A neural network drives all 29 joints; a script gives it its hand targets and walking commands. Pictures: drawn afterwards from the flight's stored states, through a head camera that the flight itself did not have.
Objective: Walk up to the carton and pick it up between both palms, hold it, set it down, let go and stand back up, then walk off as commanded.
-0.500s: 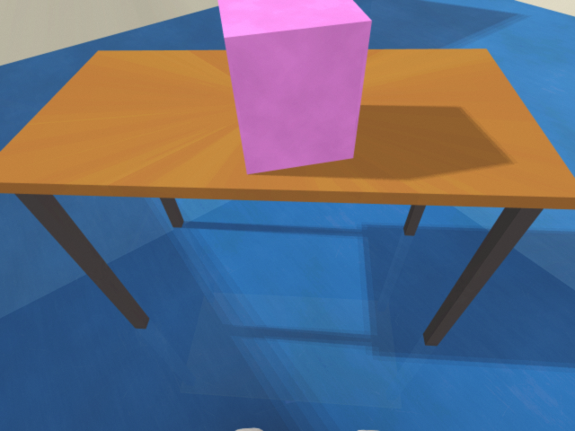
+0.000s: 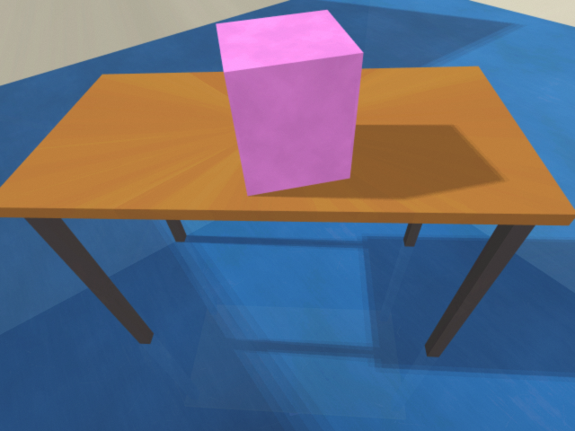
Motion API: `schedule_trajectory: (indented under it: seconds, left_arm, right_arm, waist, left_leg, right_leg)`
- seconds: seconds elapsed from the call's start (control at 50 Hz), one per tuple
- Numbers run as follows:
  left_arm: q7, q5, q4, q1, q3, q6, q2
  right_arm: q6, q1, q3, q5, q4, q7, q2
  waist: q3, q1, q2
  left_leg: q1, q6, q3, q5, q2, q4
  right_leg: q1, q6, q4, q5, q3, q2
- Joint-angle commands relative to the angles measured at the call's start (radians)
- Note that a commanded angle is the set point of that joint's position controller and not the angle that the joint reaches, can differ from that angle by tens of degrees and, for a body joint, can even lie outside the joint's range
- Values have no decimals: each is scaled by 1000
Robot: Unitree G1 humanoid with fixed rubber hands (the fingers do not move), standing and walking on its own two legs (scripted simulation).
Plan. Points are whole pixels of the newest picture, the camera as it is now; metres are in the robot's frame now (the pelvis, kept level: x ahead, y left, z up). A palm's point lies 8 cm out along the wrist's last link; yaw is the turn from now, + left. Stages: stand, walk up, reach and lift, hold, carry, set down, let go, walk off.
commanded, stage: walk up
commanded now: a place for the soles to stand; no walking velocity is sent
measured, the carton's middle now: (286, 105) +0.67 +0.03 +0.12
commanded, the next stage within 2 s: none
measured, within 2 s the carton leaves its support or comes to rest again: neither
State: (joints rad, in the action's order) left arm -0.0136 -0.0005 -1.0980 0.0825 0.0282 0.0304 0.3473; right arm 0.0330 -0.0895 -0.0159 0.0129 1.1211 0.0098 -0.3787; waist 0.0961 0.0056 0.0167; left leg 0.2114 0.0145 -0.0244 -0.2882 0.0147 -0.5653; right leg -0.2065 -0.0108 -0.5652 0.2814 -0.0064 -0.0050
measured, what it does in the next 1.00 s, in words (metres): walks ahead: left foot, then right foot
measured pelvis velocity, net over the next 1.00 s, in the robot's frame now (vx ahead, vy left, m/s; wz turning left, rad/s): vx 0.11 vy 0.08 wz -0.05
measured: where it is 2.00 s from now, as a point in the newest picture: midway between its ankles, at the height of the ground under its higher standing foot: outside the picture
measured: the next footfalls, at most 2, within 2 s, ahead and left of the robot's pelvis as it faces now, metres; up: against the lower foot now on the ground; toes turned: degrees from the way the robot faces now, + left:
left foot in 0.22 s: +0.14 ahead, +0.19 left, +0.00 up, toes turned +2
right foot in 0.58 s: +0.21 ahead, -0.02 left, +0.00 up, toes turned +10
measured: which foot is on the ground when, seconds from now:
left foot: down 0.00-0.00, up 0.02-0.20, down 0.22-1.00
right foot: down 0.00-0.26, up 0.28-0.56, down 0.58-1.00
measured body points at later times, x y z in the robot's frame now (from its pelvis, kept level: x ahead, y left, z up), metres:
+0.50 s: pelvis +0.08 +0.09 -0.02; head +0.08 +0.09 +0.43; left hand +0.11 +0.43 -0.14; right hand +0.16 -0.23 -0.13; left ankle +0.10 +0.18 -0.73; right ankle +0.14 -0.04 -0.70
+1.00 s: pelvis +0.11 +0.08 -0.01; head +0.17 +0.09 +0.44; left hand +0.26 +0.38 -0.14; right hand +0.20 -0.23 -0.14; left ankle +0.10 +0.18 -0.73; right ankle +0.18 -0.03 -0.73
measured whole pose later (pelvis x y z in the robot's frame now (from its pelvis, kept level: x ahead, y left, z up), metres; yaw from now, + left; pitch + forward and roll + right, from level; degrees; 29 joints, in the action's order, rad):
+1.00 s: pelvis +0.11 +0.08 -0.01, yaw -3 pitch -4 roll +0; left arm 0.00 0.00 -1.07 -0.01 0.01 0.02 0.37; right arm 0.03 -0.03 -0.02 0.00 1.09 -0.01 -0.36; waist 0.19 0.01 -0.02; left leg 0.20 -0.02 0.13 -0.39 0.04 -0.66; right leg -0.33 -0.01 -0.64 0.23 0.00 -0.01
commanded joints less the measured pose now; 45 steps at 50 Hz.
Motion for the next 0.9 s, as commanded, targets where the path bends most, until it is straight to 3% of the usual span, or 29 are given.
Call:
schedule_trajectory:
  seconds: [0.0,0.02,0.04,0.06,0.12,0.16,0.18,0.2,0.22,0.24,0.26,0.28,0.3,0.34,0.36,0.44,0.5,0.54,0.56,0.58,0.6,0.62,0.66,0.7,0.72,0.76,0.8,0.84,0.88]
  left_arm:
    - [30,-11,68,217,126,59,429]
    - [40,-12,82,207,126,69,415]
    - [43,-15,99,208,130,74,395]
    - [42,-14,121,175,126,78,378]
    - [37,-18,172,97,117,88,369]
    - [35,-17,184,67,115,90,370]
    - [31,-14,191,41,101,85,339]
    - [31,-12,217,10,86,76,297]
    - [24,3,244,41,58,77,211]
    - [31,4,242,59,59,69,219]
    - [34,-8,213,55,74,61,299]
    - [35,-6,208,79,65,59,320]
    - [31,8,174,125,63,58,319]
    - [16,-2,142,189,79,48,347]
    - [11,-7,128,206,86,41,334]
    - [0,-11,129,175,77,35,290]
    - [4,-19,142,186,70,23,253]
    - [10,-15,124,218,84,32,267]
    - [19,-19,122,208,88,40,291]
    - [22,-19,148,143,100,43,360]
    - [21,-2,152,107,91,34,355]
    - [25,-5,161,78,78,31,320]
    - [33,-4,153,43,58,25,317]
    - [25,-2,146,6,44,7,247]
    - [25,-2,145,-22,44,5,242]
    - [33,8,119,22,45,8,242]
    - [26,6,111,-4,49,17,262]
    - [23,15,105,-24,36,14,250]
    - [27,12,88,-46,28,7,236]
  right_arm:
    - [-13,104,-61,39,-166,29,-250]
    - [-12,115,-67,34,-170,31,-222]
    - [-5,83,-72,33,-175,38,-240]
    - [-6,73,-78,30,-179,44,-255]
    - [6,18,-98,29,-191,65,-254]
    - [11,-24,-113,20,-195,79,-245]
    - [15,-77,-108,24,-177,73,-222]
    - [15,-181,-137,38,-144,72,-277]
    - [25,-258,-154,48,-150,54,-355]
    - [22,-259,-170,39,-169,55,-423]
    - [20,-221,-164,15,-183,49,-434]
    - [18,-165,-162,2,-215,42,-404]
    - [17,-98,-145,4,-226,35,-381]
    - [28,-70,-135,1,-243,24,-345]
    - [32,-86,-125,-1,-250,22,-323]
    - [41,-84,-119,3,-230,4,-322]
    - [39,-45,-114,1,-232,-2,-299]
    - [32,-7,-83,-5,-239,-7,-276]
    - [28,-19,-62,-17,-233,-7,-225]
    - [22,-71,-64,-13,-213,-9,-204]
    - [8,-63,-70,-23,-188,-19,-221]
    - [4,-71,-69,-19,-156,-25,-221]
    - [6,-89,-64,-22,-147,-22,-220]
    - [25,-66,-77,-9,-131,-24,-271]
    - [34,-55,-81,-8,-127,-27,-296]
    - [39,11,-68,-9,-116,-27,-287]
    - [35,6,-57,-20,-114,-30,-241]
    - [24,-13,-54,-21,-96,-35,-226]
    - [13,19,-50,-21,-94,-32,-219]
  waist:
    - [-10,-109,-102]
    - [28,-110,-63]
    - [-17,-93,-81]
    - [-23,-80,-45]
    - [9,-28,-186]
    - [-54,11,-121]
    - [-29,45,-178]
    - [-77,103,-70]
    - [-92,145,231]
    - [-108,151,300]
    - [-64,129,151]
    - [-41,95,49]
    - [-32,53,96]
    - [9,24,70]
    - [47,18,72]
    - [54,8,86]
    - [36,-3,70]
    - [-76,-46,88]
    - [-64,-56,18]
    - [-69,-17,-142]
    - [-78,-20,-157]
    - [-68,-19,-110]
    - [-68,9,-137]
    - [-36,13,-18]
    - [-40,11,-11]
    - [-102,-30,-25]
    - [-190,-21,-5]
    - [-249,-9,74]
    - [-228,1,66]
  left_leg:
    - [512,-64,-26,-201,22,-315]
    - [564,-66,-110,-209,43,-367]
    - [560,-59,-105,-205,71,-361]
    - [517,-40,-120,-182,94,-371]
    - [356,-36,-74,-170,117,-242]
    - [123,-48,-10,-54,91,-151]
    - [47,-55,42,10,63,-37]
    - [-131,-64,13,15,42,-21]
    - [-184,-114,-223,-256,152,200]
    - [-208,-230,-664,-567,342,409]
    - [-118,-277,-779,-643,401,436]
    - [-82,-249,-678,-561,393,402]
    - [-31,-212,-526,-514,349,379]
    - [31,-247,-450,-427,358,349]
    - [75,-224,-414,-450,316,362]
    - [127,-264,-285,-112,325,262]
    - [177,-238,-217,-14,333,206]
    - [202,-163,-101,167,274,39]
    - [248,-109,-46,207,237,-49]
    - [301,-50,35,33,115,-149]
    - [148,-40,44,-207,26,-250]
    - [84,-45,21,-275,22,-258]
    - [42,-53,-30,-175,49,-140]
    - [56,-90,-202,-188,186,153]
    - [63,-115,-286,-23,259,158]
    - [59,-145,-200,264,270,112]
    - [14,-54,-50,443,176,6]
    - [-38,-40,10,379,140,3]
    - [-38,-50,9,333,148,36]
  right_leg:
    - [314,-220,367,439,563,410]
    - [302,-264,345,309,569,451]
    - [324,-278,307,175,537,447]
    - [267,-263,312,196,498,427]
    - [68,-242,257,11,310,375]
    - [-75,-202,176,17,222,320]
    - [-146,-175,99,-22,144,272]
    - [-241,-139,-66,-36,128,235]
    - [-373,-83,-394,54,-3,57]
    - [-526,-49,-612,334,15,-94]
    - [-512,-52,-726,338,131,-30]
    - [-485,-40,-704,249,162,16]
    - [-484,-32,-696,188,137,35]
    - [-423,-2,-625,147,124,89]
    - [-392,0,-581,116,136,82]
    - [-274,-4,-373,134,80,94]
    - [-183,-22,-241,145,40,82]
    - [37,-45,-38,-7,13,44]
    - [85,-59,6,-129,82,66]
    - [50,-118,118,-69,355,194]
    - [-100,-225,149,19,445,292]
    - [-173,-252,165,3,475,324]
    - [-220,-202,130,9,384,264]
    - [-220,-53,-59,-43,146,86]
    - [-186,-38,-145,-127,98,52]
    - [-71,-30,-121,-197,67,55]
    - [31,-75,-59,-436,114,103]
    - [53,-110,-58,-528,137,137]
    - [46,-91,-23,-490,125,113]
